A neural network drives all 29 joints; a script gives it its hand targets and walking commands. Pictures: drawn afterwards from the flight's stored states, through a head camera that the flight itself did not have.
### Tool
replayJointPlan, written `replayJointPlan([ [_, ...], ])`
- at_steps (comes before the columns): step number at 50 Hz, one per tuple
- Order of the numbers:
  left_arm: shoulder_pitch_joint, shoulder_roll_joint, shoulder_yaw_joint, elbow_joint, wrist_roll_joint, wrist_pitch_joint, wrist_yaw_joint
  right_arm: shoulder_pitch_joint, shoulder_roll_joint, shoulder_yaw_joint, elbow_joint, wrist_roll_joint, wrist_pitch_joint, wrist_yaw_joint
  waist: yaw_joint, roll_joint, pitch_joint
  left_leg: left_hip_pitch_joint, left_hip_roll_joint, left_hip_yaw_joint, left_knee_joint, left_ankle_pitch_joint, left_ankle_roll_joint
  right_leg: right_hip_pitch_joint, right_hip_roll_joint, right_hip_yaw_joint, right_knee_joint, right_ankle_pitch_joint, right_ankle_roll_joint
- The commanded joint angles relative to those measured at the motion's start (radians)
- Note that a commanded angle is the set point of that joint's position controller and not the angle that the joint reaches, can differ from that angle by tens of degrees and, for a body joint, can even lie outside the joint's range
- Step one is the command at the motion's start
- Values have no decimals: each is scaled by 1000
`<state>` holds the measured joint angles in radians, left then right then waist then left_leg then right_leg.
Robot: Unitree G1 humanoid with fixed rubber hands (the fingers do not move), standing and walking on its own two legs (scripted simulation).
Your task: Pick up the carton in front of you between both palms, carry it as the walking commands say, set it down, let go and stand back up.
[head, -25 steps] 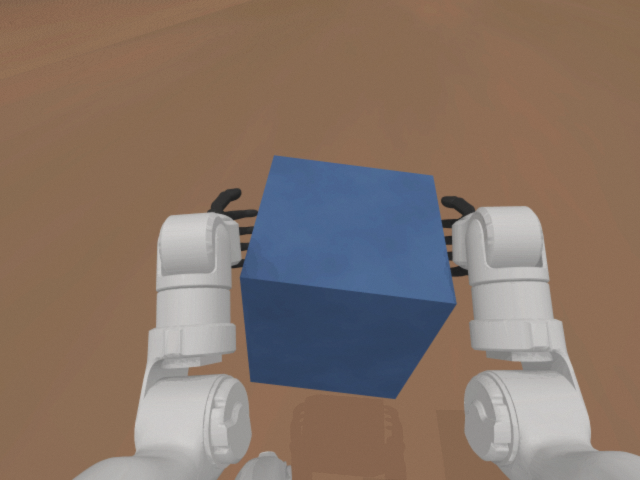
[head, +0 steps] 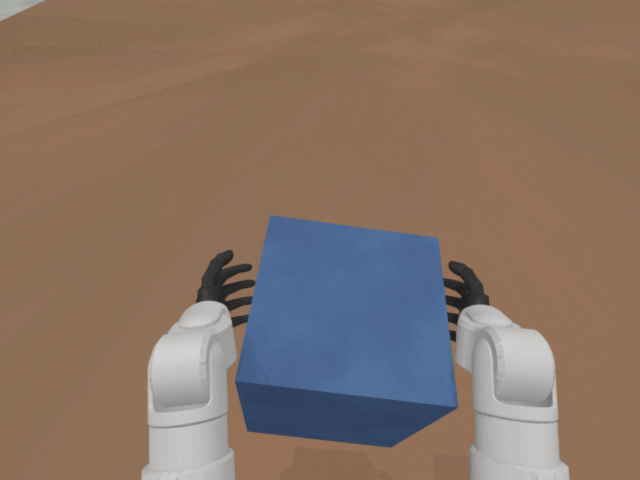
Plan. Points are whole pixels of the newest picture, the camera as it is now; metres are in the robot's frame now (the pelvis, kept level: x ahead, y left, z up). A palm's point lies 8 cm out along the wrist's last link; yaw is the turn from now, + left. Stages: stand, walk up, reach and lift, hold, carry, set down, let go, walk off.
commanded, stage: carry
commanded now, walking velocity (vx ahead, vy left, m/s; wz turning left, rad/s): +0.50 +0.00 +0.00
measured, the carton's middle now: (335, 341) +0.30 +0.00 +0.01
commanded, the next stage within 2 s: none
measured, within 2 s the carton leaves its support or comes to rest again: neither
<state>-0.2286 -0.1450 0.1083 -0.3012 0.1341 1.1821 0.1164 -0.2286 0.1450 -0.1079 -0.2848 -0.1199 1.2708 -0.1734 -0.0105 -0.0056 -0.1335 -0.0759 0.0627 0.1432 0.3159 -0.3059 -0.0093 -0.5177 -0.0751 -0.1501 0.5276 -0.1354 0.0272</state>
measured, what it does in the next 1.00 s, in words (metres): walks ahead: right foot, then left foot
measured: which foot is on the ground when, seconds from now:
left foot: down 0.00-0.10, up 0.12-0.44, down 0.46-1.00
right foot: up 0.00-0.04, down 0.06-0.48, up 0.50-0.84, down 0.86-1.00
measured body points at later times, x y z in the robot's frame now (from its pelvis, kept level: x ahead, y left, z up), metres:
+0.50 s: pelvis +0.32 +0.03 -0.02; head +0.29 +0.05 +0.43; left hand +0.60 +0.19 +0.07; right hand +0.60 -0.11 +0.08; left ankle +0.41 +0.12 -0.75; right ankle +0.17 -0.12 -0.74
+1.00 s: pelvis +0.54 +0.04 -0.01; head +0.53 +0.03 +0.44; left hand +0.83 +0.19 +0.07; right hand +0.83 -0.11 +0.07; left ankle +0.41 +0.13 -0.74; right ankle +0.57 -0.05 -0.74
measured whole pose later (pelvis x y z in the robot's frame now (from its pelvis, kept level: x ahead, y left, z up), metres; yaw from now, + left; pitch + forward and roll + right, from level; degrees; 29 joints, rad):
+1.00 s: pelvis +0.54 +0.04 -0.01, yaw +2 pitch +5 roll -1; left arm -0.26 -0.15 0.11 -0.16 0.16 1.19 0.11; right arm -0.24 0.15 -0.12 -0.22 -0.14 1.26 -0.21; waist 0.01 0.03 -0.14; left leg -0.14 0.06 0.13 0.51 -0.40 -0.02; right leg -0.36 -0.01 -0.21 0.46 -0.19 -0.04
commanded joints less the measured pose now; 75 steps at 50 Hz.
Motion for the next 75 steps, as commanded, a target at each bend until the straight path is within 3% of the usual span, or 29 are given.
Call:
replayJointPlan([
  [1, -345, -927, -645, 137, -393, 80, -285, -533, 836, 649, -18, 422, 1, 356, 18, 56, -149, -157, 124, 11, 161, 238, 54, 397, 51, -104, -69, -33, -21],
  [2, -383, -947, -655, 148, -413, 83, -288, -559, 852, 656, -29, 433, 0, 356, 28, 20, -178, -254, 93, 39, 336, 222, 16, 520, -39, 18, -114, -105, -54],
  [3, -370, -915, -617, 174, -394, 84, -292, -583, 853, 674, -15, 436, 6, 357, 40, -236, -180, -437, -10, 28, 599, -10, -27, 601, -253, 403, -236, -202, -129],
  [4, -374, -937, -613, 187, -399, 79, -293, -591, 866, 674, -5, 438, 9, 359, 45, -340, -190, -640, -51, -25, 771, -222, -11, 697, -373, 637, -310, -245, -229],
  [5, -399, -980, -624, 207, -409, 69, -297, -653, 892, 695, -46, 458, -1, 364, 41, -252, -200, -680, -3, -95, 846, -210, 5, 685, -374, 644, -299, -72, -252],
  [7, -479, -1053, -661, 158, -440, 50, -297, -673, 950, 683, -4, 475, -21, 371, 39, -84, -230, -670, 42, -139, 848, -163, 21, 644, -324, 467, -249, 85, -210],
  [10, -555, -1076, -704, 60, -485, 25, -296, -581, 1009, 662, 32, 453, -50, 363, 37, -62, -265, -558, 66, -106, 663, -31, 16, 543, -268, 275, -317, 5, -149],
  [14, -483, -1083, -708, 68, -490, 17, -306, -528, 1006, 668, -14, 422, -72, 341, 39, -118, -209, -505, 47, -35, 397, 83, 0, 502, -216, 145, -371, -81, -160],
  [15, -463, -1069, -716, 66, -480, 10, -311, -544, 1017, 680, -50, 416, -76, 337, 34, -164, -193, -472, 43, -20, 326, 116, -4, 472, -215, 107, -369, -74, -154],
  [19, -408, -1007, -710, 52, -460, 22, -299, -501, 975, 667, -42, 428, -64, 341, 35, -168, -167, -332, -8, 74, 141, 215, -8, 472, -179, 24, -262, 7, -108],
  [21, -416, -991, -685, 46, -443, 35, -292, -485, 933, 673, -28, 431, -55, 346, 20, -74, -211, -95, -26, 90, 118, 140, 22, 360, -127, -43, -62, -14, -61],
  [22, -453, -958, -695, 37, -441, 44, -283, -483, 898, 643, 5, 418, -46, 348, -1, 43, -237, 81, 71, -45, 108, 16, 62, 211, -81, -76, 124, -17, -25],
  [23, -419, -956, -685, 64, -434, 57, -283, -476, 870, 632, 3, 429, -43, 349, -11, 316, -260, 201, 306, -505, -43, 23, 146, -20, 37, -79, 425, -233, 41],
  [24, -419, -952, -696, 79, -429, 64, -281, -464, 893, 638, 13, 429, -38, 352, -11, 295, -273, 299, 369, -608, -48, 265, 211, -167, 56, 33, 556, -419, 27],
  [25, -470, -970, -699, 53, -451, 60, -282, -468, 905, 645, 5, 424, -43, 356, -11, 227, -247, 287, 358, -525, 13, 555, 218, -204, 19, 85, 611, -405, -14],
  [26, -446, -984, -702, 80, -446, 56, -282, -483, 919, 648, -8, 442, -47, 358, -4, 163, -271, 273, 340, -440, 50, 765, 207, -216, 0, 88, 618, -399, -5],
  [28, -469, -1040, -725, 66, -441, 33, -282, -525, 985, 659, -30, 460, -63, 367, 0, 111, -301, 205, 306, -294, 24, 783, 162, -135, -39, 113, 514, -321, -7],
  [31, -482, -1076, -741, -29, -446, 1, -267, -551, 1017, 679, -87, 486, -78, 374, 7, 138, -309, 128, 250, -164, -1, 751, 137, -19, 3, 72, 279, -247, 0],
  [35, -385, -1047, -723, -23, -417, 5, -239, -496, 961, 670, -123, 478, -66, 368, 6, 193, -294, 126, 198, -23, 48, 927, 107, 84, 67, -13, 92, -54, -1],
  [37, -375, -1021, -716, -12, -409, 19, -240, -449, 917, 645, -100, 459, -53, 367, 0, 208, -288, 116, 178, 2, 76, 859, 93, 139, 63, -27, 40, 41, -8],
  [40, -373, -998, -697, 29, -409, 37, -255, -462, 888, 658, -68, 432, -36, 369, 20, 88, -232, 25, 128, 44, 198, 646, 40, 302, 33, -36, -190, 307, -8],
  [43, -368, -981, -667, 95, -409, 49, -280, -503, 887, 662, -52, 431, -22, 362, 9, -105, -308, -247, 53, -26, 289, 101, -26, 631, -192, 183, -39, 1085, -134],
  [44, -375, -1000, -650, 107, -409, 49, -284, -479, 914, 689, -8, 430, -17, 363, 14, -188, -320, -300, 41, -62, 250, -63, -24, 699, -247, 220, -20, 1111, -177],
  [47, -377, -1063, -653, 162, -417, 27, -305, -531, 972, 690, -8, 447, -36, 370, 5, -151, -338, -155, 45, -51, 115, 74, -28, 587, -166, 158, -47, 888, -130],
  [50, -462, -1097, -677, 100, -440, 2, -295, -533, 1000, 684, 17, 459, -60, 379, 19, -70, -327, -99, 39, -45, 100, 322, -25, 552, -117, 108, 10, 845, -101],
  [55, -490, -1066, -719, -31, -458, -9, -265, -509, 1010, 676, -45, 465, -72, 358, 19, 20, -400, 5, 61, -34, 183, 656, -17, 503, -80, 78, 73, 794, -117],
  [63, -433, -1049, -708, 31, -439, 20, -276, -467, 974, 662, -24, 423, -60, 362, 14, 25, -281, 6, 74, -20, 203, 688, -13, 398, -33, 31, 17, 562, -82],
  [67, -412, -1051, -712, 94, -422, 10, -290, -452, 978, 666, 42, 418, -64, 377, 16, 4, -245, -49, 71, -26, 144, 596, -25, 438, -44, 56, 28, 647, -86],
  [75, -422, -1076, -714, 187, -392, -94, -312, -428, 984, 644, 150, 378, -175, 406, 13, 116, -200, 62, 114, -39, 214, 1048, -42, 311, 11, -24, 8, 348, -31],
])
